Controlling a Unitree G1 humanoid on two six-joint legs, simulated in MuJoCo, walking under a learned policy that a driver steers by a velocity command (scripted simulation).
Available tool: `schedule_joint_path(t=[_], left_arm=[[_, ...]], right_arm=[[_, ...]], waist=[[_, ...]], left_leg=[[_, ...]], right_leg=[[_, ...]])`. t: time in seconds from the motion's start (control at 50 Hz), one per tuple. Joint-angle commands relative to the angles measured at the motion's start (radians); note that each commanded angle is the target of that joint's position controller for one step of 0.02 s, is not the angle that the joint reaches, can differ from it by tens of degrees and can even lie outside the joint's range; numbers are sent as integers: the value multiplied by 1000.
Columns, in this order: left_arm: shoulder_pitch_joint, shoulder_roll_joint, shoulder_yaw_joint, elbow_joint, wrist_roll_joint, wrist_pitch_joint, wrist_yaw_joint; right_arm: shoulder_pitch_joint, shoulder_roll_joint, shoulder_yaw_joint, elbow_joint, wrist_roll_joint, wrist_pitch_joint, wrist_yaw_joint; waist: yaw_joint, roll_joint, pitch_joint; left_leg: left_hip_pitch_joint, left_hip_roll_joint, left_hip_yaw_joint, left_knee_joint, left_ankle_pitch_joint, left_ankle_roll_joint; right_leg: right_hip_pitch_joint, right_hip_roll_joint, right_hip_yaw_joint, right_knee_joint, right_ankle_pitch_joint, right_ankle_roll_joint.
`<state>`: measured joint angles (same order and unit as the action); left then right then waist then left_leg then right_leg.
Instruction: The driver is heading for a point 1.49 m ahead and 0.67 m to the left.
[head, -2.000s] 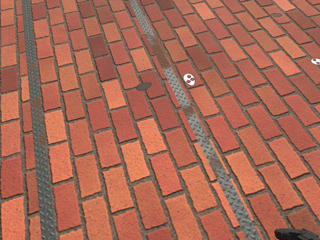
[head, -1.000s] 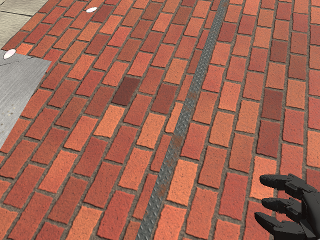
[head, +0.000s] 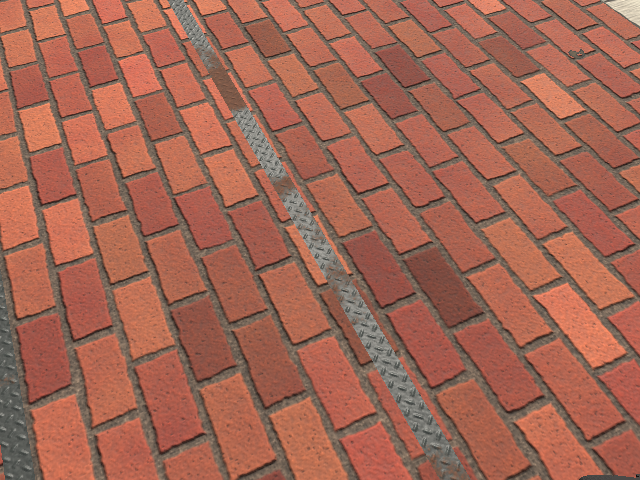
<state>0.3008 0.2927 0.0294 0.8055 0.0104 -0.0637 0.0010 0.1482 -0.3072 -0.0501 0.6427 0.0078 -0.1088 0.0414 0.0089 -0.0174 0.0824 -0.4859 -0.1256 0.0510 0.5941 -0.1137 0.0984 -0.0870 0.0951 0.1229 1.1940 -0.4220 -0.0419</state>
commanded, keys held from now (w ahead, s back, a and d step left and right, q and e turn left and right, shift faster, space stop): q+shift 0.74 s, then e+shift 0.26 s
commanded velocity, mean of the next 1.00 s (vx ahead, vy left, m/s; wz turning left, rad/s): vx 0.16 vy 0.00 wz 0.66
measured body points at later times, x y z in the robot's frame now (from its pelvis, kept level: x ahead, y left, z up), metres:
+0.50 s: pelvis +0.28 +0.01 +0.02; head +0.32 +0.02 +0.47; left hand +0.37 +0.32 -0.05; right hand +0.53 -0.21 -0.08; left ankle +0.16 +0.09 -0.61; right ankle +0.42 -0.03 -0.71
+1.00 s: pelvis +0.28 +0.06 +0.03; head +0.28 +0.10 +0.48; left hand +0.15 +0.34 -0.10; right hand +0.58 -0.01 -0.05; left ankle +0.22 +0.13 -0.71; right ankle +0.37 -0.05 -0.63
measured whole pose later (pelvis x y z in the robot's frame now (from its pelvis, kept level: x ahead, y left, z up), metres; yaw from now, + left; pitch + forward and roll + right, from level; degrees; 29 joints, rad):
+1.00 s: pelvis +0.28 +0.06 +0.03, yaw +41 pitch +1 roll -1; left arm 0.24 0.33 0.08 0.81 -0.02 0.05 0.02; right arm 0.14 -0.23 -0.01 0.65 -0.04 0.02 -0.02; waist 0.03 -0.04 0.02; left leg -0.25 0.03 0.08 0.49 -0.26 0.04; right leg -0.53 -0.02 0.00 1.09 -0.39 0.09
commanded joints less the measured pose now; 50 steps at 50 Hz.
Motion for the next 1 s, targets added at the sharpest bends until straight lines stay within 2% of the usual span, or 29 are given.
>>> schedule_joint_path(t=[0.02,0.04,0.1,0.14,0.18,0.22,0.3,0.32,0.34,0.36,0.38,0.4,0.42,0.44,0.48,0.5,0.54,0.6,0.72,0.76,0.78,0.8,0.82,0.84,0.86,0.88,0.92,0.96,1.0], left_arm=[[-123,136,10,-176,-8,-72,-12],[-168,129,15,-196,11,-75,-5],[-149,99,8,-211,31,-55,3],[-193,73,-2,-234,26,-44,7],[-248,59,-6,-247,16,-38,6],[-317,59,-2,-267,9,-36,-3],[-355,107,21,-285,-2,-44,1],[-293,118,29,-266,1,-47,8],[-172,115,31,-232,13,-48,17],[-124,125,28,-231,16,-33,30],[-102,118,20,-248,42,-15,31],[-176,136,42,-244,15,3,31],[-222,64,28,-271,13,12,39],[-248,48,17,-277,12,26,42],[-295,79,24,-260,17,40,37],[-277,88,31,-243,22,41,38],[-239,97,41,-214,25,42,38],[-229,121,56,-193,17,42,37],[-248,186,86,-169,0,49,21],[-217,197,91,-149,-15,49,12],[-211,191,87,-136,-29,52,9],[-169,161,77,-112,-39,56,5],[-114,96,55,-94,-26,58,-7],[-110,52,34,-140,19,54,-18],[-197,126,58,-139,6,58,-4],[-186,122,60,-121,-21,67,0],[-96,116,67,-55,-25,91,14],[-83,160,85,-60,-32,100,22],[-105,149,85,-85,-42,103,25]], right_arm=[[173,-138,-49,-41,-15,1,5],[148,-146,-50,-41,-3,-4,6],[132,-120,-37,-16,13,4,-14],[123,-149,-46,-4,22,28,-35],[144,-187,-64,8,28,70,-65],[196,-184,-70,27,36,104,-88],[156,-136,-69,3,18,133,-111],[113,-121,-66,-17,16,133,-109],[94,-85,-52,-34,15,135,-97],[181,5,-23,-35,-10,138,-88],[401,-38,-24,-34,8,132,-70],[431,-136,-40,-13,20,141,-57],[296,-196,-63,-3,28,155,-63],[220,-216,-73,-9,25,170,-72],[175,-169,-63,-44,19,184,-79],[166,-128,-52,-57,16,180,-78],[153,-86,-39,-74,16,171,-77],[110,-101,-38,-96,12,170,-69],[63,-123,-42,-115,14,182,-42],[51,-118,-42,-121,8,186,-34],[83,-105,-42,-107,2,185,-33],[145,-115,-48,-76,-4,182,-36],[188,-170,-61,-62,-3,180,-44],[126,-256,-64,-97,-17,179,-57],[128,-196,-49,-99,-55,158,-56],[72,-136,-27,-76,-68,137,-52],[-24,-86,-14,-55,-47,109,-51],[-47,-90,-12,-49,-46,107,-66],[-37,-83,-13,-41,-42,118,-84]], waist=[[-67,-42,-191],[-38,-97,-150],[24,-14,-108],[26,11,-106],[3,37,-167],[-34,63,-195],[-27,141,-159],[8,143,-179],[56,77,-272],[12,-99,-369],[-64,-237,-487],[-76,-219,-470],[-27,-80,-347],[-22,2,-269],[-44,-29,-145],[-40,-56,-131],[-29,-89,-163],[-19,-84,-199],[-14,-122,-184],[-9,-114,-183],[-34,-93,-188],[-48,-58,-192],[-35,113,-179],[1,370,-178],[-82,228,-208],[-45,190,-182],[-7,197,-146],[4,198,-113],[-11,160,-105]], left_leg=[[649,332,-665,-261,294,199],[558,300,-573,-257,470,202],[394,227,-454,-281,733,181],[282,163,-393,-264,812,153],[207,106,-371,-233,764,71],[179,68,-401,-205,593,-17],[230,68,-530,-106,295,-65],[244,53,-532,-20,255,-73],[226,12,-470,186,101,-94],[60,-75,-349,427,-533,-114],[-49,-73,-335,609,-718,-139],[-115,50,-249,762,-594,-177],[-148,87,-215,791,-484,-202],[-133,106,-193,774,-400,-211],[-86,132,-147,698,-331,-213],[-70,138,-121,655,-312,-210],[-80,162,-101,595,-299,-209],[-80,218,-105,513,-247,-200],[86,225,-31,266,-192,-144],[157,201,-11,130,-207,-113],[234,167,6,1,-165,-88],[350,131,-1,-113,-116,-53],[483,259,-191,-225,71,8],[509,528,-469,-237,284,173],[351,543,-427,-273,228,232],[284,468,-308,-286,147,179],[264,387,-153,-280,114,96],[253,390,-98,-287,200,104],[341,421,-90,-283,184,112]], right_leg=[[-563,-53,58,239,-15,22],[-558,-74,40,150,-4,31],[-507,-96,14,-54,25,79],[-450,-54,-41,-270,85,107],[-324,16,-70,-456,268,116],[-238,65,-62,-598,428,109],[-191,27,42,-752,511,97],[-127,-12,60,-811,559,84],[53,-109,96,-875,672,35],[292,-329,284,-750,1036,-58],[412,-570,559,-698,1217,-251],[335,-632,647,-743,888,-332],[218,-490,497,-784,653,-274],[91,-403,355,-820,514,-202],[-111,-305,188,-880,485,-161],[-141,-281,128,-901,504,-164],[-99,-302,80,-921,558,-198],[-63,-362,38,-941,516,-230],[-118,-386,-119,-944,371,-178],[-117,-393,-132,-899,367,-156],[-134,-379,-143,-848,372,-132],[-196,-346,-167,-772,345,-84],[-349,-256,-257,-589,153,12],[-589,-129,-298,-369,-229,103],[-524,-159,-154,-199,-217,109],[-468,-166,-114,-163,-141,97],[-443,-143,-86,-118,-5,115],[-446,-115,-95,-22,37,140],[-524,-133,-96,-40,54,152]])
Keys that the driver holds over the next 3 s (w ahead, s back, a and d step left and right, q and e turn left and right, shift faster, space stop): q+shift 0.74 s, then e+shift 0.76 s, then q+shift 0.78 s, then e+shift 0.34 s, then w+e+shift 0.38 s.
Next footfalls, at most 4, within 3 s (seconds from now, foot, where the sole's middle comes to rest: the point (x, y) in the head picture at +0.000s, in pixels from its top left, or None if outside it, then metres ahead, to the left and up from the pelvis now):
0.36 right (353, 469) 0.46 -0.01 -0.75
0.82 left None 0.24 0.16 -0.75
1.30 right None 0.38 -0.03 -0.75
1.76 left None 0.35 0.20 -0.75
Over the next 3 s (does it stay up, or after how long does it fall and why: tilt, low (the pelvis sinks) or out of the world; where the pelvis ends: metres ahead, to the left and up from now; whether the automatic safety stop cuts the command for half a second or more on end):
stays up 0.46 0.04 0.00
